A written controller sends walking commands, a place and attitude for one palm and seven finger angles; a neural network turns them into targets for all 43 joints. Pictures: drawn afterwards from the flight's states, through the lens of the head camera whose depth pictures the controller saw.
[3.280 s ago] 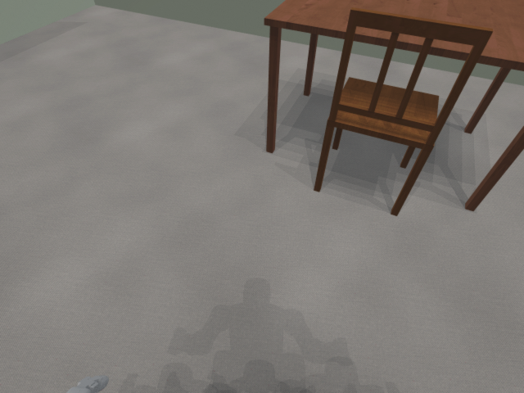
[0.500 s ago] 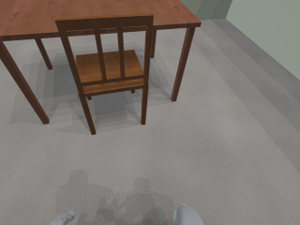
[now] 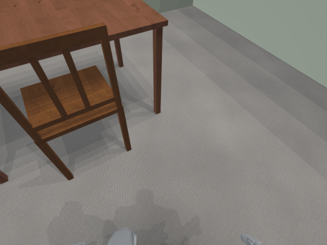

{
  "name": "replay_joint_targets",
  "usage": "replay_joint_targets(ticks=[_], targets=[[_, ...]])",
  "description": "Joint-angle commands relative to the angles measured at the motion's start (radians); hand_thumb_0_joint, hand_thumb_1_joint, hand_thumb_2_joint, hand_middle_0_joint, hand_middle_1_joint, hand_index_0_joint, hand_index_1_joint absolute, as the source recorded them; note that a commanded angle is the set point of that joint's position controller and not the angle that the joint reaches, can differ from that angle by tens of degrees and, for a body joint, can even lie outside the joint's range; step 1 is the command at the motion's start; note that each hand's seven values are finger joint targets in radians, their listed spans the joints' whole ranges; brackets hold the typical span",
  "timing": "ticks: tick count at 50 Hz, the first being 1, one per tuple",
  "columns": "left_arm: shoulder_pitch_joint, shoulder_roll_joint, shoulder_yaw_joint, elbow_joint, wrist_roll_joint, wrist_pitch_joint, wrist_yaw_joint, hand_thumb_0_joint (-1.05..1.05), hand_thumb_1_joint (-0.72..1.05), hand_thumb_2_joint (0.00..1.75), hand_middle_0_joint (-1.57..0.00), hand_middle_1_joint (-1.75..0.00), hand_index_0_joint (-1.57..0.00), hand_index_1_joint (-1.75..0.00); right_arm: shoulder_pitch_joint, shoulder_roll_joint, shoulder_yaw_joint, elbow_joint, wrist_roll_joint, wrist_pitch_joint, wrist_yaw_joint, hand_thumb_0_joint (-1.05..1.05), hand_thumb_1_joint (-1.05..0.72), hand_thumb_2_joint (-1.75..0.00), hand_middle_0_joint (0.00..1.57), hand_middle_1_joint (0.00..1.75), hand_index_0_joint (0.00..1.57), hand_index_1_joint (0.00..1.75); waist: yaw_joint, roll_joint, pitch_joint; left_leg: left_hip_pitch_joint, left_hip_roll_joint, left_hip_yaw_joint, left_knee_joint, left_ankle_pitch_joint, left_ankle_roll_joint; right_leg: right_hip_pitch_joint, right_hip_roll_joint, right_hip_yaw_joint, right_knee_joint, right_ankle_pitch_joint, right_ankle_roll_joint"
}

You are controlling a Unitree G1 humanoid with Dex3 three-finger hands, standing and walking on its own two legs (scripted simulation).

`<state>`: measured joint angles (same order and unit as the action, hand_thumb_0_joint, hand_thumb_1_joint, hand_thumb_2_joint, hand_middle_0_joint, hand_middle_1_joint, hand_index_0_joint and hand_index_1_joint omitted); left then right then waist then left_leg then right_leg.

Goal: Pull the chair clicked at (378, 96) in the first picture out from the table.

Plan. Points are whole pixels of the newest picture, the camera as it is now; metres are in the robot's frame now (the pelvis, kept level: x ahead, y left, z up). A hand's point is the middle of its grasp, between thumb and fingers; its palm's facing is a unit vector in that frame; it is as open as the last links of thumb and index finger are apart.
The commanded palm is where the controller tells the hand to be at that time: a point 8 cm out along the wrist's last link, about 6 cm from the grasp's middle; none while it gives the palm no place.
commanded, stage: walk to a spot facing it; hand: left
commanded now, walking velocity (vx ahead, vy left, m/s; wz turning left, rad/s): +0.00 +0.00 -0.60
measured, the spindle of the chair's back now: (50, 89) +0.64 +0.48 -0.07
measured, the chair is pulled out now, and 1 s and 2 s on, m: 0.00 0.00 0.00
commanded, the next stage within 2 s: turn to face it in 1.62 s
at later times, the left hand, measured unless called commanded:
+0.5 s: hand out of the picture +0.14 +0.24 -0.16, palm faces -0.27 -0.95 -0.16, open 7.4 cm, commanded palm none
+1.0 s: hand (114, 218) +0.21 +0.15 -0.14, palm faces -0.54 -0.81 -0.22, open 7.3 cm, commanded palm none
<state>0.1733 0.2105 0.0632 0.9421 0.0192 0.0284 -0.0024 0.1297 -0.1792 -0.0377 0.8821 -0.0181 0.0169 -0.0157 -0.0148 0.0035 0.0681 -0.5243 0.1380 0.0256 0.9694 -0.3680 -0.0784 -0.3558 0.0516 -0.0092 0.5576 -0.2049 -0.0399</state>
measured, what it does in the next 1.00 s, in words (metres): steps on the spot, turning right: left foot, then right foot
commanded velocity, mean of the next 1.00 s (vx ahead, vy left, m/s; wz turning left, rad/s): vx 0.08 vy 0.00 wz -0.60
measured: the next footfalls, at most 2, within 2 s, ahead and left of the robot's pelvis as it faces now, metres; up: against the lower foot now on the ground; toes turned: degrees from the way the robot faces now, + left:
left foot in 0.10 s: +0.09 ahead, +0.14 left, +0.00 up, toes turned +1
right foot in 0.68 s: +0.00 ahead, -0.07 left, +0.00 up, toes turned -33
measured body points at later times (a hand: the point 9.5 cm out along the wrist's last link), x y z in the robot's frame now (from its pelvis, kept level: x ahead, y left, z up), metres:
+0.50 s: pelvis +0.03 +0.07 +0.02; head +0.07 +0.09 +0.46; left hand +0.15 +0.29 -0.15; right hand -0.01 -0.18 -0.11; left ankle +0.05 +0.14 -0.73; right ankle -0.05 -0.07 -0.65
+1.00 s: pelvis +0.03 +0.03 +0.01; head +0.04 +0.02 +0.46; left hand +0.23 +0.19 -0.12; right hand -0.05 -0.22 -0.13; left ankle +0.13 +0.15 -0.68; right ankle -0.04 -0.05 -0.73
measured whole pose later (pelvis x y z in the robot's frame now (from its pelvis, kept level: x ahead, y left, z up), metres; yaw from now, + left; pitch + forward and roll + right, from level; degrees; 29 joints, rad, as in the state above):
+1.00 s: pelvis +0.03 +0.03 +0.01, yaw -36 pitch +0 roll +0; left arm 0.23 0.20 0.05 0.92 0.02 0.00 -0.02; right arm 0.20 -0.23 -0.07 0.91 -0.03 0.04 0.02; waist 0.00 0.01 0.02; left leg -0.46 0.10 0.05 0.90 -0.37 -0.09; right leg -0.21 0.03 0.04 0.46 -0.26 -0.03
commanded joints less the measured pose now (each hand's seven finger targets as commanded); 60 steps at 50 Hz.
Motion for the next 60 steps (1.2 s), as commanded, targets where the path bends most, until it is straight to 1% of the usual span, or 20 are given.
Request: replay_joint_targets(ticks=[1,4,5,6,9,12,21,29,32,33,34,35,40,45,51,54,55,56,57,60], targets=[[-0.003,0.183,0.053,-0.102,0.009,-0.010,0.008,0.00,0.90,0.90,-0.20,-0.30,-0.20,-0.30,0.112,-0.080,-0.025,-0.043,0.004,-0.006,-0.009,0.00,-0.90,-0.90,0.20,0.30,0.20,0.30,0.010,-0.197,-0.110,0.188,-0.081,0.043,-0.189,-0.025,0.008,-0.027,-0.220,0.286,-0.174,0.126,-0.124],[-0.020,0.152,0.048,-0.130,-0.006,0.005,0.005,0.00,0.90,0.90,-0.20,-0.30,-0.20,-0.30,0.188,-0.130,-0.037,-0.030,0.007,-0.024,-0.020,0.00,-0.90,-0.90,0.20,0.30,0.20,0.30,-0.036,-0.097,-0.155,0.442,-0.054,0.015,-0.520,0.101,0.028,-0.120,-0.144,0.263,-0.036,0.049,-0.036],[0.007,0.087,0.038,-0.152,-0.018,0.009,-0.003,0.00,0.90,0.90,-0.20,-0.30,-0.20,-0.30,0.190,-0.231,-0.056,-0.041,-0.005,-0.033,-0.022,0.00,-0.90,-0.90,0.20,0.30,0.20,0.30,-0.035,0.190,-0.157,0.525,0.206,-0.281,-0.679,0.075,0.108,-0.285,-0.008,0.142,0.189,-0.189,0.034],[0.023,0.085,0.034,-0.163,-0.006,0.006,-0.007,0.00,0.90,0.90,-0.20,-0.30,-0.20,-0.30,0.173,-0.294,-0.064,-0.063,-0.004,-0.026,-0.016,0.00,-0.90,-0.90,0.20,0.30,0.20,0.30,-0.021,0.329,-0.128,0.446,0.394,-0.433,-0.726,0.145,0.190,-0.332,0.000,0.043,0.438,-0.411,0.071],[0.063,0.143,0.069,-0.103,0.011,0.018,-0.024,0.00,0.90,0.90,-0.20,-0.30,-0.20,-0.30,-0.017,-0.180,-0.035,-0.106,-0.008,-0.028,-0.022,0.00,-0.90,-0.90,0.20,0.30,0.20,0.30,0.043,0.166,-0.023,0.252,0.253,-0.186,-0.732,0.105,0.189,-0.268,-0.065,0.061,0.689,-0.230,0.092],[0.091,0.101,0.058,-0.085,0.007,0.023,-0.030,0.00,0.90,0.90,-0.20,-0.30,-0.20,-0.30,0.020,-0.150,-0.026,-0.084,-0.004,-0.035,-0.023,0.00,-0.90,-0.90,0.20,0.30,0.20,0.30,0.040,0.141,-0.058,0.343,0.172,-0.001,-0.674,0.344,0.155,-0.264,-0.077,0.027,0.734,-0.136,0.113],[0.009,0.071,0.043,-0.101,0.001,0.038,-0.024,0.00,0.90,0.90,-0.20,-0.30,-0.20,-0.30,0.175,-0.162,-0.051,-0.013,-0.002,-0.029,-0.020,0.00,-0.90,-0.90,0.20,0.30,0.20,0.30,-0.020,0.175,-0.073,0.505,0.244,0.075,-0.650,0.469,0.207,-0.244,-0.128,-0.031,0.514,-0.193,0.131],[-0.039,0.046,0.028,-0.118,0.000,0.017,-0.017,0.00,0.90,0.90,-0.20,-0.30,-0.20,-0.30,0.186,-0.201,-0.079,0.025,-0.012,-0.020,-0.003,0.00,-0.90,-0.90,0.20,0.30,0.20,0.30,-0.033,0.212,-0.102,0.479,0.292,0.171,-0.547,0.537,0.192,-0.065,-0.104,-0.100,0.186,-0.241,0.078],[0.065,0.100,0.041,-0.093,0.003,-0.002,-0.003,0.00,0.90,0.90,-0.20,-0.30,-0.20,-0.30,0.175,-0.190,-0.077,0.016,-0.002,-0.014,0.008,0.00,-0.90,-0.90,0.20,0.30,0.20,0.30,0.041,0.071,-0.157,0.327,0.253,0.256,-0.314,0.424,0.088,0.214,-0.119,-0.072,-0.098,0.036,0.032],[0.129,0.213,0.059,-0.078,0.014,-0.019,0.010,0.00,0.90,0.90,-0.20,-0.30,-0.20,-0.30,0.164,-0.126,-0.060,-0.020,0.005,-0.006,0.014,0.00,-0.90,-0.90,0.20,0.30,0.20,0.30,0.077,-0.246,-0.171,0.069,0.128,0.289,-0.088,-0.003,0.020,0.376,-0.341,0.258,-0.205,0.251,-0.056],[0.163,0.288,0.074,-0.069,-0.002,-0.017,0.021,0.00,0.90,0.90,-0.20,-0.30,-0.20,-0.30,0.097,-0.097,-0.041,-0.069,0.000,0.005,0.011,0.00,-0.90,-0.90,0.20,0.30,0.20,0.30,0.095,-0.330,-0.159,-0.093,0.015,0.169,0.105,-0.299,-0.007,0.361,-0.473,0.429,-0.208,0.559,-0.156],[0.153,0.271,0.070,-0.072,-0.008,-0.010,0.028,0.00,0.90,0.90,-0.20,-0.30,-0.20,-0.30,0.098,-0.114,-0.045,-0.067,0.004,0.015,0.002,0.00,-0.90,-0.90,0.20,0.30,0.20,0.30,0.085,-0.222,-0.161,-0.094,0.027,0.058,0.190,-0.263,0.007,0.329,-0.463,0.353,-0.201,0.497,-0.190],[-0.008,0.174,0.045,-0.109,-0.008,-0.023,0.020,0.00,0.90,0.90,-0.20,-0.30,-0.20,-0.30,0.100,-0.138,-0.052,-0.033,-0.015,0.019,0.014,0.00,-0.90,-0.90,0.20,0.30,0.20,0.30,0.013,-0.168,-0.048,-0.066,0.017,0.030,0.154,-0.004,-0.018,0.177,-0.278,0.223,-0.277,0.079,-0.112],[0.071,0.196,0.050,-0.081,-0.003,-0.044,0.003,0.00,0.90,0.90,-0.20,-0.30,-0.20,-0.30,0.034,-0.138,-0.052,-0.056,-0.015,-0.001,0.024,0.00,-0.90,-0.90,0.20,0.30,0.20,0.30,0.050,-0.142,-0.024,-0.065,-0.015,0.034,0.017,0.018,-0.019,0.178,-0.262,0.307,-0.317,-0.129,-0.137],[0.098,0.210,0.055,-0.074,0.003,-0.047,-0.002,0.00,0.90,0.90,-0.20,-0.30,-0.20,-0.30,-0.020,-0.121,-0.043,-0.100,-0.003,-0.033,0.025,0.00,-0.90,-0.90,0.20,0.30,0.20,0.30,0.067,-0.173,-0.049,0.061,-0.083,0.035,-0.228,-0.053,0.003,0.184,-0.256,0.390,-0.278,-0.100,-0.149],[0.048,0.198,0.056,-0.079,-0.004,-0.041,-0.004,0.00,0.90,0.90,-0.20,-0.30,-0.20,-0.30,0.089,-0.126,-0.041,-0.067,0.001,-0.049,0.010,0.00,-0.90,-0.90,0.20,0.30,0.20,0.30,0.002,-0.158,-0.062,0.346,-0.118,0.059,-0.470,0.071,0.015,0.027,-0.190,0.356,-0.176,-0.080,-0.094],[0.037,0.153,0.045,-0.089,-0.008,-0.038,-0.007,0.00,0.90,0.90,-0.20,-0.30,-0.20,-0.30,0.178,-0.172,-0.049,-0.040,0.001,-0.058,-0.004,0.00,-0.90,-0.90,0.20,0.30,0.20,0.30,-0.038,-0.041,-0.095,0.555,-0.051,0.007,-0.576,0.071,0.029,-0.111,-0.122,0.301,-0.053,-0.121,-0.049],[0.039,0.079,0.031,-0.106,-0.018,-0.036,-0.018,0.00,0.90,0.90,-0.20,-0.30,-0.20,-0.30,0.280,-0.282,-0.074,-0.016,-0.011,-0.061,-0.008,0.00,-0.90,-0.90,0.20,0.30,0.20,0.30,-0.087,0.271,-0.156,0.704,0.222,-0.308,-0.694,-0.155,0.088,-0.302,0.017,0.148,0.233,-0.304,0.011],[0.010,0.084,0.033,-0.130,-0.007,-0.040,-0.021,0.00,0.90,0.90,-0.20,-0.30,-0.20,-0.30,0.324,-0.323,-0.075,-0.018,-0.013,-0.056,-0.007,0.00,-0.90,-0.90,0.20,0.30,0.20,0.30,-0.096,0.324,-0.108,0.612,0.395,-0.495,-0.798,-0.286,0.170,-0.381,-0.005,0.052,0.455,-0.394,0.041],[0.046,0.115,0.058,-0.071,0.014,-0.022,-0.041,0.00,0.90,0.90,-0.20,-0.30,-0.20,-0.30,0.132,-0.187,-0.032,-0.053,-0.010,-0.056,-0.011,0.00,-0.90,-0.90,0.20,0.30,0.20,0.30,-0.002,0.152,0.064,0.334,0.266,-0.238,-0.823,-0.148,0.139,-0.313,-0.104,0.048,0.622,-0.190,0.057]])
